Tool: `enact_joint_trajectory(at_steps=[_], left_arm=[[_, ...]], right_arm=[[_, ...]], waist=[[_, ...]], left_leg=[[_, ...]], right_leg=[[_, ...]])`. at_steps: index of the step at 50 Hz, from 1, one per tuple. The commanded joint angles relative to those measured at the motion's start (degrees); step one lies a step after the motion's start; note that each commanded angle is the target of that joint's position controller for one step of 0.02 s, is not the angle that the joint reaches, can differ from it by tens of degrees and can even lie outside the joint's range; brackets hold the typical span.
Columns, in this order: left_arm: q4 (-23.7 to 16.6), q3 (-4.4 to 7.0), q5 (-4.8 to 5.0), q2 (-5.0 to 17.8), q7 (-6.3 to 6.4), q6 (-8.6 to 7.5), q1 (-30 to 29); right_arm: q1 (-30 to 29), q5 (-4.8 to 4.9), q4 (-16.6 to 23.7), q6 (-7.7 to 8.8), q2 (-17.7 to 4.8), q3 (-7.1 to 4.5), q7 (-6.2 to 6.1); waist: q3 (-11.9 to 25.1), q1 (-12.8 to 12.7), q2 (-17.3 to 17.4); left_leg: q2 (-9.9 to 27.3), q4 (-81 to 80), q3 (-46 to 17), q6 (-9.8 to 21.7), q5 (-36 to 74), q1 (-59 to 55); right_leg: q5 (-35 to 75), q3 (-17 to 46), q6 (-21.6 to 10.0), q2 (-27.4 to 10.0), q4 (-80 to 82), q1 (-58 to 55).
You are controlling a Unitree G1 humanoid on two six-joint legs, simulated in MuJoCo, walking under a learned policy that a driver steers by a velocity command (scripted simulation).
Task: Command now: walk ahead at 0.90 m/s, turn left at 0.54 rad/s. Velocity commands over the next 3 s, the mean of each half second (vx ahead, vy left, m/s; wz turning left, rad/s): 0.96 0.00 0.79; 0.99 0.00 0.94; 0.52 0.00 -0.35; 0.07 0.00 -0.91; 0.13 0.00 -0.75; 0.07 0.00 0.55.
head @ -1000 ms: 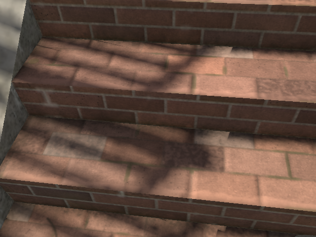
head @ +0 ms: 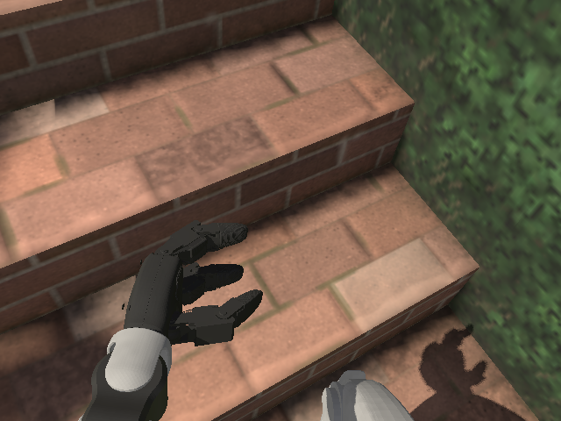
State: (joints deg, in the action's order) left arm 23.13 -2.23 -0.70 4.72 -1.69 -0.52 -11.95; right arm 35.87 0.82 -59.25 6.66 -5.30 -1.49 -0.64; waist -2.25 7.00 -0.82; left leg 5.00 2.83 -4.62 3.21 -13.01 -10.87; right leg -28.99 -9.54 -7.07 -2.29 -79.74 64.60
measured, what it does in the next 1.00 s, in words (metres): climbs, turning left: left foot 0.18 m higher, then right foot 0.18 m higher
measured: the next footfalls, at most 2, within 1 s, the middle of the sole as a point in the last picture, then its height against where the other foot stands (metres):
left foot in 0.46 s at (187, 342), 0.18 m higher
right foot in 0.84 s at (165, 112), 0.18 m higher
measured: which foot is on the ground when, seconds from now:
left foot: down 0.00-0.02, up 0.04-0.44, down 0.46-0.82, up 0.84-1.00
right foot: down 0.00-0.46, up 0.48-0.82, down 0.84-1.00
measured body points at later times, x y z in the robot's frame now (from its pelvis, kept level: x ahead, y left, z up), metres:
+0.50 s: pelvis +0.37 +0.06 +0.22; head +0.37 +0.05 +0.67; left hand +0.27 +0.27 +0.08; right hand +0.65 -0.04 +0.15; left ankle +0.41 +0.09 -0.39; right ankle +0.22 -0.13 -0.43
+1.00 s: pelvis +0.73 +0.24 +0.49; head +0.73 +0.25 +0.94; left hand +0.55 +0.46 +0.36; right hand +1.08 +0.28 +0.46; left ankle +0.62 +0.30 +0.06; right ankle +0.78 +0.10 -0.20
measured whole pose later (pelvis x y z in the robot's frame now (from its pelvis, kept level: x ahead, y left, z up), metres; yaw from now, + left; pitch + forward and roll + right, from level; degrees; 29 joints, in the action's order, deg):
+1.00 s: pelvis +0.73 +0.24 +0.49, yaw +53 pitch +4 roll -4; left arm 51.7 5.1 -2.5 14.9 1.5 -7.2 18.2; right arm 1.5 -2.6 -34.4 3.7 -14.5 -4.7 0.8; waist 4.2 1.2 3.0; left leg -5.9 123.2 -8.4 10.1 -17.4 57.5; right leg -31.4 -11.0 1.7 -2.0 -45.6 16.8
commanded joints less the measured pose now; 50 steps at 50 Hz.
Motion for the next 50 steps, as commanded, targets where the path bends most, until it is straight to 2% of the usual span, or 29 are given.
enact_joint_trajectory(at_steps=[1,2,3,6,9,13,16,18,20,21,22,23,24,25,26,28,30,33,35,37,38,40,41,42,43,44,46,47,50], left_arm=[[3.96,8.74,-0.53,15.08,3.88,0.85,36.91],[7.25,10.48,-1.89,20.20,3.72,-0.59,39.06],[8.14,11.06,-1.42,20.65,3.44,-0.23,34.39],[18.05,6.84,-0.97,6.26,2.30,-3.58,21.98],[27.85,4.32,-2.44,0.28,2.16,-5.61,26.50],[33.61,3.85,-3.23,3.90,0.38,-8.01,29.25],[35.43,3.58,-1.86,6.07,0.55,-7.54,32.74],[34.85,3.33,1.00,10.74,2.78,-7.55,36.74],[28.72,4.69,3.45,21.20,5.43,-7.58,35.39],[25.66,6.77,2.68,27.70,4.58,-7.15,31.36],[22.22,7.88,3.31,28.56,3.17,-6.01,27.37],[19.93,8.14,3.18,25.97,1.48,-4.83,26.12],[17.72,7.42,0.11,17.92,-0.98,-5.48,23.87],[9.19,6.42,-1.84,11.90,-2.78,-6.67,20.48],[4.40,5.07,-4.97,8.76,-3.15,-7.66,18.46],[1.92,2.57,-4.60,3.85,-1.42,-8.51,16.50],[-0.31,-0.48,-5.16,-0.37,1.24,-6.76,12.83],[-4.34,-1.67,-3.83,0.26,3.44,-5.32,5.39],[-10.76,-3.47,-6.29,-2.50,3.73,-4.94,-6.64],[-11.94,-2.74,-4.11,1.95,3.48,-4.10,-5.65],[-5.74,-1.43,-1.56,3.99,3.85,-4.09,6.82],[-0.48,3.86,0.87,11.55,6.19,-1.90,28.17],[3.09,6.05,-1.57,16.79,5.57,-2.97,37.45],[10.70,7.21,-0.13,18.25,4.54,-3.32,39.63],[11.89,7.30,-0.96,18.18,5.71,-3.63,33.60],[10.39,6.66,-2.33,13.08,5.12,-4.41,24.63],[19.28,4.75,-2.45,4.22,3.55,-6.76,26.43],[23.81,4.80,-2.56,3.59,2.94,-7.60,28.59],[30.25,3.65,-1.42,1.16,1.73,-9.58,30.68]], right_arm=[[-15.45,3.53,10.80,6.05,-24.50,-6.62,2.98],[-17.59,2.74,14.34,7.12,-16.43,-5.23,4.83],[-20.58,-0.36,17.05,6.73,-13.51,-5.67,4.84],[-23.38,-3.34,22.49,2.75,-1.82,-2.70,2.51],[-24.62,-1.37,24.80,-0.88,4.64,1.32,2.86],[-34.89,0.48,28.81,-5.74,2.97,1.72,-1.14],[-46.33,0.33,33.18,-6.94,0.70,2.75,-1.96],[-45.64,0.13,33.24,-8.33,-3.73,2.96,-0.01],[-34.79,0.42,28.57,-8.89,-7.98,1.34,0.43],[-22.69,-0.92,27.01,-8.82,-8.53,0.65,-0.51],[-13.12,-1.75,24.64,-8.19,-12.93,-1.13,-0.78],[-12.24,-0.73,24.03,-6.64,-15.88,-3.22,-0.75],[-22.49,1.36,25.64,-5.79,-16.64,-4.58,-0.01],[-28.53,1.09,25.54,-6.65,-22.87,-6.68,0.21],[-29.85,0.82,26.57,-6.75,-20.95,-5.94,-0.45],[-21.43,-1.73,18.47,-4.44,-13.90,-3.91,-0.86],[-16.65,-3.14,13.83,-1.93,-13.60,-3.64,-0.27],[-16.11,-3.05,10.78,-0.13,-13.12,-2.23,1.20],[-8.17,-2.70,7.08,0.34,-13.98,-2.71,0.53],[-11.51,-0.70,9.43,-1.71,-15.11,-3.47,-1.31],[-15.12,0.80,11.28,-1.35,-15.56,-3.80,-1.95],[-24.56,0.51,16.20,1.45,-27.76,-8.43,0.00],[-26.66,0.58,18.56,3.89,-25.93,-8.81,0.96],[-37.45,-2.33,20.51,5.79,-15.61,-6.38,2.55],[-34.95,-4.46,24.78,5.41,-7.33,-4.58,3.54],[-30.39,-4.36,26.11,3.86,-9.46,-4.54,3.58],[-34.99,-4.74,29.19,-0.02,-4.39,-1.49,2.68],[-36.67,-4.36,30.32,-1.85,-2.23,-0.40,1.87],[-40.82,-2.79,34.02,-3.98,1.08,2.25,1.26]], waist=[[31.08,-26.32,11.75],[35.01,-24.60,-7.19],[34.69,-22.00,-11.30],[7.14,-7.83,3.79],[-1.27,-2.05,1.00],[-6.32,-0.69,-3.91],[-8.02,-0.89,3.61],[-3.62,-0.10,4.17],[10.56,3.30,0.07],[17.43,8.60,-7.57],[22.78,10.31,-11.44],[23.22,8.51,-9.70],[15.51,3.79,-1.90],[13.31,-2.24,16.06],[12.28,-3.95,5.53],[0.59,-6.81,-4.28],[-4.77,-8.08,-5.20],[-7.50,-8.31,-2.05],[-3.75,-5.01,-0.53],[0.39,-6.55,-3.08],[10.39,-11.78,-0.48],[29.50,-23.92,8.93],[38.18,-27.99,-5.58],[27.56,-28.58,-19.24],[23.56,-17.79,-20.80],[20.28,-11.00,-11.43],[7.00,-8.40,0.56],[3.08,-6.54,3.73],[-10.22,-2.54,1.40]], left_leg=[[4.45,43.41,-6.23,6.37,93.60,34.18],[-5.87,67.69,-7.77,5.36,40.58,44.72],[-9.48,91.24,-10.77,5.21,14.22,51.57],[-1.83,112.11,-1.91,5.94,15.85,62.68],[-1.24,123.58,-5.37,6.90,7.85,73.67],[-5.79,137.91,0.30,9.14,-4.90,87.22],[-6.56,116.08,6.14,10.74,-6.19,84.03],[-5.31,93.18,16.70,9.64,-4.10,63.60],[-12.58,86.13,23.68,8.20,-8.37,39.61],[-10.25,83.46,21.38,9.15,-13.97,38.34],[-12.75,76.63,17.44,10.27,-23.14,32.28],[-16.37,60.33,11.35,10.30,-25.89,24.93],[-15.26,42.30,-5.67,12.28,-20.64,24.53],[-5.76,19.21,-43.66,17.96,-22.20,17.04],[-1.45,13.37,-53.44,17.76,-26.00,19.08],[-1.50,13.30,-49.31,14.81,-23.75,27.86],[-4.35,17.57,-34.79,10.89,-4.74,30.72],[-5.69,13.52,-22.97,8.99,10.40,38.05],[-6.09,9.91,-18.71,10.04,8.09,33.87],[-6.25,-1.30,-14.44,12.25,34.69,43.34],[-8.02,6.63,-9.62,12.24,73.55,50.50],[-2.70,35.28,-19.31,8.98,104.73,41.85],[-6.71,58.15,-14.99,4.68,93.99,37.82],[-15.42,78.77,-7.96,3.23,27.32,43.92],[-18.12,102.10,-8.49,2.32,8.03,62.56],[-13.80,114.55,-6.87,3.31,5.97,70.06],[-8.72,123.78,-8.07,6.16,0.00,80.83],[-7.90,128.39,-9.03,7.15,-5.24,84.60],[-7.23,118.65,-8.66,7.52,-14.87,87.49]], right_leg=[[-12.50,20.20,-2.21,-0.96,21.76,-74.17],[-31.45,47.12,-2.47,-15.61,43.62,-77.89],[-42.30,64.22,-0.89,-19.95,59.60,-72.45],[-19.98,40.37,-4.47,-20.62,54.60,-45.13],[2.75,19.02,1.16,-19.33,60.16,-39.12],[12.60,2.84,2.33,-17.79,70.34,-42.24],[19.46,-10.44,5.00,-8.25,74.93,-42.67],[36.63,-15.72,2.72,-7.77,81.74,-41.16],[110.07,-15.15,0.09,-10.29,66.87,-47.84],[131.05,-12.23,-1.98,-15.84,54.07,-59.79],[133.71,-9.09,-3.00,-17.12,39.46,-65.17],[118.61,-6.50,-3.03,-15.22,21.19,-61.45],[57.69,-0.05,-0.22,-7.81,0.50,-44.99],[24.32,9.05,5.49,5.68,-26.25,-15.93],[25.41,16.21,5.38,4.45,-41.11,-7.62],[22.47,16.08,4.48,2.74,-49.86,1.55],[14.40,14.15,3.43,2.06,-59.94,11.00],[-1.04,9.30,3.74,0.00,-48.72,10.69],[-10.81,10.97,0.70,-1.86,-41.80,12.23],[-3.76,3.94,2.15,-1.62,-7.82,-19.90],[0.96,-2.55,3.08,5.12,-0.26,-46.71],[-3.86,14.17,0.35,2.47,10.82,-67.68],[-14.79,24.44,-2.37,-3.31,26.43,-75.82],[9.14,18.76,-1.70,-3.89,33.06,-73.83],[22.17,48.22,-7.43,-14.50,51.24,-70.12],[12.06,52.70,-9.42,-20.01,49.10,-69.53],[-0.56,40.78,-5.59,-19.04,52.11,-61.68],[-2.72,35.93,-1.87,-18.08,54.20,-58.56],[20.03,15.59,1.95,-14.86,67.74,-45.46]])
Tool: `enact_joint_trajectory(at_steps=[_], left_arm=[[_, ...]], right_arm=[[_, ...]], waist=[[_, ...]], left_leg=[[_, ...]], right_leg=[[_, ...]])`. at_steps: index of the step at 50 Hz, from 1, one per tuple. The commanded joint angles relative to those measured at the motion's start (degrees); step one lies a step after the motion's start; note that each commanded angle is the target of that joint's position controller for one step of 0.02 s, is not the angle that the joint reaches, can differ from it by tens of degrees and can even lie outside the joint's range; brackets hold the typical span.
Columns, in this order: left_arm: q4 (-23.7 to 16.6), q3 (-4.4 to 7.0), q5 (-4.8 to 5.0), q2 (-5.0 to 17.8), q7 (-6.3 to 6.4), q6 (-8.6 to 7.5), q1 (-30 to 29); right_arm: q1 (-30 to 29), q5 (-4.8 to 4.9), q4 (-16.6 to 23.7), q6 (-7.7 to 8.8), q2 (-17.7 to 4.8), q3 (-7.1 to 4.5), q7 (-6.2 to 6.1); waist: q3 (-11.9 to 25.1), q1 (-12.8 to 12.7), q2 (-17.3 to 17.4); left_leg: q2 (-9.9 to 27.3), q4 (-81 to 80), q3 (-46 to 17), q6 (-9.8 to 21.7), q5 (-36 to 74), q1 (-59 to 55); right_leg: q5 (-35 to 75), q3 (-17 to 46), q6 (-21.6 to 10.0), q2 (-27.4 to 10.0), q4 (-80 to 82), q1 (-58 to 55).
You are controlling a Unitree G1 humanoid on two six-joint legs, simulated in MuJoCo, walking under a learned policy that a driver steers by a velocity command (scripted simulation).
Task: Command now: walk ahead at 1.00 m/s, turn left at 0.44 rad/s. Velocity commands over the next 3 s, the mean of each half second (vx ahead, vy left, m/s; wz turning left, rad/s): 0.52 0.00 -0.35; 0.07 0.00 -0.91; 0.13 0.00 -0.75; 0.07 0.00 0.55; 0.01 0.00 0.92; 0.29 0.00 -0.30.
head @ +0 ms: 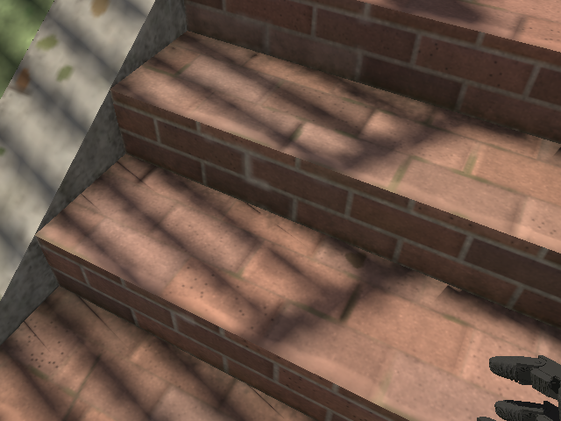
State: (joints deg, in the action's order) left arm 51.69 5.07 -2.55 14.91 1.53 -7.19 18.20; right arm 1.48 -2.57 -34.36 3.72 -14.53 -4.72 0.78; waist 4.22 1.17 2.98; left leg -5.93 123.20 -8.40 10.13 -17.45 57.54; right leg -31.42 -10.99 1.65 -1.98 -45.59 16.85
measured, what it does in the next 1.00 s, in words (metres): climbs, turning right: left foot 0.18 m higher, then right foot 0.18 m higher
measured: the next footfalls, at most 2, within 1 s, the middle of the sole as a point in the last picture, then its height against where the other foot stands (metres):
left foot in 0.18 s outside the picture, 0.18 m higher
right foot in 0.62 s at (388, 336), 0.18 m higher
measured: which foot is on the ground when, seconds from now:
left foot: up 0.00-0.16, down 0.18-0.64, up 0.66-1.00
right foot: down 0.00-0.18, up 0.20-0.60, down 0.62-1.00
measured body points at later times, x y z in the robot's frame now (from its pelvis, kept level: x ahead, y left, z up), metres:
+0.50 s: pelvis +0.35 -0.01 +0.23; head +0.35 -0.01 +0.69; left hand +0.56 +0.17 +0.14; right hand +0.31 -0.26 +0.09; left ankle +0.33 +0.11 -0.51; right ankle +0.39 -0.15 -0.16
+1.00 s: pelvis +0.48 -0.05 +0.38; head +0.49 -0.05 +0.83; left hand +0.65 +0.10 +0.25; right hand +0.57 -0.39 +0.34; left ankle +0.60 +0.07 -0.17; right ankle +0.49 -0.17 -0.33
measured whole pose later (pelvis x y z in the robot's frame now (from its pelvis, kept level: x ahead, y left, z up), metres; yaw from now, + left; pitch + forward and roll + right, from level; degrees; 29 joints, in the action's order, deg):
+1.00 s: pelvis +0.48 -0.05 +0.38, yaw -36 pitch +6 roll +0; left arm 45.4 -1.0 -2.0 10.5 -2.2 -4.9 20.7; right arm -0.7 -2.6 -37.1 1.7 -14.2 -0.8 -1.6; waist 7.2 -5.4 -1.5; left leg -2.1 93.7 -7.7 -4.7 -19.1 54.6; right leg -10.8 16.9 -2.2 13.3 -37.4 30.8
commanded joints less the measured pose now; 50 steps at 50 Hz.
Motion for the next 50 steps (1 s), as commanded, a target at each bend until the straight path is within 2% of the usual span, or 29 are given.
enact_joint_trajectory(at_steps=[1,5,6,7,8,9,10,11,12,13,15,16,18,22,25,27,28,30,31,32,33,34,35,37,39,41,44,48,50], left_arm=[[2.94,-3.37,0.18,-7.06,-1.60,-3.24,0.45],[10.81,-3.56,4.04,-2.58,-0.27,-1.76,12.91],[6.46,-3.09,6.29,0.58,0.30,-0.92,7.06],[2.05,-2.41,7.90,8.10,-0.22,-3.64,10.05],[-0.47,1.49,8.00,20.58,-1.63,-6.18,5.55],[-3.64,3.95,8.48,23.33,-2.22,-6.84,-1.24],[6.23,-0.03,-5.32,7.89,-15.51,-3.28,13.37],[2.52,2.73,0.15,10.96,-15.69,-1.26,21.25],[0.85,3.07,2.26,10.39,-14.08,-0.08,14.28],[0.04,2.02,1.80,6.23,-11.83,0.60,11.44],[-1.68,-2.77,-1.61,-4.16,-8.00,1.33,9.94],[-4.91,-4.82,-0.88,-9.41,-7.71,3.52,3.63],[-5.48,-5.99,0.98,-10.45,-6.83,4.49,8.65],[-11.73,-7.83,4.19,-7.26,-8.80,4.22,-3.09],[-18.50,-8.13,3.52,-3.45,-8.04,5.99,-12.90],[-17.85,-7.53,1.90,-0.97,-8.55,8.33,-15.38],[-16.77,-7.35,1.22,-1.19,-9.54,8.84,-11.26],[-14.15,-7.06,2.95,-0.68,-9.14,8.87,-1.26],[-12.91,-5.85,3.86,1.24,-7.38,8.07,0.97],[-11.34,-3.91,3.06,5.15,-4.39,7.26,4.40],[-12.24,-1.56,0.70,11.85,-2.01,7.21,7.66],[-15.31,-0.47,-1.35,16.88,-2.62,7.07,6.55],[-13.39,-0.64,-1.56,14.23,-2.84,5.54,4.77],[-8.51,-3.47,2.71,4.89,-3.71,3.08,-0.36],[-6.48,-5.55,2.50,-1.27,-3.79,2.94,-4.98],[-8.82,-5.57,3.03,-0.99,-2.64,3.01,-10.26],[-8.89,-4.83,0.08,2.36,-3.33,3.21,-4.48],[-10.56,-4.26,0.48,2.24,-3.89,0.98,-1.21],[-14.19,-4.19,0.96,3.21,-2.86,0.11,-4.51]], right_arm=[[-10.86,0.74,11.45,-1.59,9.24,5.22,-0.86],[-22.19,1.31,18.10,-0.07,10.96,8.23,-1.09],[-12.36,1.24,14.57,-0.18,9.11,8.55,0.81],[2.08,2.90,9.97,0.17,4.45,6.46,0.41],[15.22,2.70,9.23,-1.55,2.47,4.64,-1.13],[20.24,-0.22,6.41,-3.33,-1.84,2.43,-1.59],[31.46,1.55,-0.43,-8.91,-9.45,3.48,0.20],[42.12,-0.98,-5.16,-9.02,-13.07,0.71,3.41],[33.29,-0.54,-10.46,-7.20,-13.84,0.39,4.46],[19.02,1.37,-10.09,-5.36,-9.53,1.49,5.67],[1.25,0.50,-11.84,-2.25,3.44,5.27,5.91],[-1.78,-1.16,-14.60,-1.41,10.08,6.26,5.47],[-4.39,-0.85,-12.20,0.36,9.74,5.38,1.07],[10.10,-6.64,-18.84,0.43,1.43,4.72,-0.63],[5.89,-5.70,-17.39,0.98,-6.56,3.16,0.33],[5.08,-2.32,-14.40,1.55,-11.04,1.34,1.38],[2.94,-1.05,-13.37,2.82,-14.80,0.10,1.34],[3.40,-1.82,-11.01,4.95,-18.75,-1.71,1.03],[5.46,-2.37,-10.71,4.78,-17.80,-1.89,1.32],[9.58,-2.52,-9.83,4.12,-13.10,-1.55,1.75],[14.34,-5.29,-6.23,3.42,-5.46,-0.54,3.03],[8.94,-0.74,-4.55,1.14,-8.49,-1.34,4.51],[-1.33,2.60,-1.95,0.10,-7.61,-1.40,4.10],[-0.65,0.12,-3.62,0.43,-3.86,0.73,0.88],[1.20,-0.71,-3.85,1.38,-1.61,2.67,-0.60],[2.35,-0.45,-5.14,1.21,-3.44,2.93,-1.68],[-3.76,-0.46,-1.43,-1.32,-4.97,2.46,-2.21],[-4.35,0.12,0.97,-1.36,-3.74,2.62,-3.11],[-3.41,0.01,2.64,-1.27,-3.81,2.65,-2.30]], waist=[[-17.79,2.88,-5.19],[-16.97,1.93,-1.78],[-2.64,5.66,1.98],[13.73,8.88,-0.83],[21.87,17.88,-15.03],[26.57,21.90,-15.31],[47.04,19.52,9.11],[44.48,16.91,10.37],[21.51,10.20,5.17],[18.87,4.95,4.10],[11.65,-3.82,-6.70],[4.54,-7.60,-9.67],[4.26,-10.41,-0.99],[3.30,-8.28,-0.69],[0.05,-11.04,-2.38],[-0.14,-9.92,3.48],[0.61,-12.03,6.67],[3.76,-11.16,5.42],[5.62,-9.14,4.61],[10.12,-6.78,-2.36],[23.05,-4.03,-20.48],[24.84,-8.99,-19.70],[11.70,-11.25,-15.83],[2.88,-4.76,-12.34],[4.52,-0.92,-5.85],[6.72,-1.32,-3.30],[9.28,-2.91,-3.33],[7.08,-2.90,-9.43],[5.40,-1.94,-6.09]], left_leg=[[1.62,-0.64,-0.50,0.09,-13.88,18.21],[7.48,-25.88,16.62,-0.23,-20.71,11.68],[4.54,-44.31,20.31,-0.57,0.36,-28.96],[-2.47,-46.35,21.42,-3.22,8.89,-60.00],[-1.35,-56.90,14.74,-4.40,12.47,-67.76],[0.76,-72.83,6.88,-4.34,13.67,-68.18],[24.68,-73.23,-25.00,18.04,90.71,-100.02],[29.03,-88.06,-45.28,21.80,92.49,-83.31],[27.78,-89.68,-33.51,15.63,82.23,-67.10],[28.01,-89.65,-25.26,16.17,77.01,-60.74],[26.95,-91.82,-8.58,11.40,63.36,-48.71],[22.05,-98.33,-0.30,4.64,47.50,-39.48],[23.06,-103.75,8.91,4.42,44.73,-35.60],[19.31,-106.30,20.07,0.78,25.26,-40.21],[21.64,-115.54,24.13,-0.36,21.97,-39.37],[24.51,-121.33,23.69,1.75,27.63,-39.11],[25.44,-116.62,27.31,2.66,56.80,-43.92],[27.30,-104.40,29.45,2.94,83.62,-57.85],[27.50,-97.78,29.02,3.43,86.70,-61.35],[23.09,-81.24,28.72,-1.01,76.45,-52.38],[11.90,-60.40,21.96,-8.89,16.20,-29.63],[2.56,-40.62,1.86,-10.43,0.18,-19.47],[-0.40,-26.67,-5.32,-9.98,4.32,-7.96],[1.76,-22.56,-6.45,-7.47,12.33,-4.77],[1.98,-21.63,-6.34,-6.23,8.90,-8.06],[2.45,-23.74,-5.35,-9.34,5.98,-3.59],[3.09,-25.58,-2.23,-14.17,4.82,-2.84],[3.44,-22.92,3.76,-14.85,-1.93,-10.25],[3.96,-32.86,4.30,-16.05,-0.73,-16.22]], right_leg=[[35.04,13.12,-8.25,-13.71,37.54,3.78],[58.54,1.37,-8.19,-8.12,49.45,-1.38],[77.65,-0.11,-10.55,-4.10,49.83,12.23],[113.07,6.25,-12.16,-6.70,38.13,13.54],[126.97,7.89,-10.59,-9.69,24.40,4.19],[119.92,11.36,-6.47,-8.87,7.42,-4.09],[20.70,14.49,-3.00,-4.74,-28.22,21.50],[22.50,31.94,-5.33,8.17,-60.52,16.88],[25.74,32.05,-4.72,10.56,-76.78,33.19],[22.64,29.67,-5.10,9.86,-84.99,38.98],[17.32,23.21,-6.10,1.39,-82.02,41.39],[15.78,21.43,-9.04,-2.63,-73.94,40.92],[4.07,18.18,-7.89,-1.05,-78.94,41.34],[8.65,14.09,-12.42,2.21,-92.33,55.96],[17.72,14.42,-10.15,-3.99,-62.01,51.81],[7.75,7.49,-7.79,-1.35,-49.76,40.06],[7.46,3.43,-7.02,0.98,-45.23,36.57],[11.58,2.04,-6.31,6.44,-30.38,32.65],[12.79,2.01,-7.72,10.66,-21.92,29.04],[43.68,14.14,-14.82,11.01,-16.85,17.40],[49.33,48.11,-29.92,2.10,5.80,-6.25],[21.70,73.84,-27.52,-6.51,23.17,-7.79],[5.42,67.89,-20.62,-5.19,21.64,0.75],[-3.18,53.41,-17.28,2.09,11.57,15.79],[3.94,49.23,-17.23,5.53,15.05,21.31],[9.05,46.82,-16.93,5.43,15.39,16.18],[20.05,44.44,-15.53,4.91,17.45,12.56],[23.66,43.88,-13.28,3.56,20.83,15.34],[21.86,43.42,-12.33,4.78,22.20,17.07]])
Over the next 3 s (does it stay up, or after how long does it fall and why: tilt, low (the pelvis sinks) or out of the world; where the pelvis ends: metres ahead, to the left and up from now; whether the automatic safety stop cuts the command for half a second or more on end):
stays up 0.86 -0.17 0.57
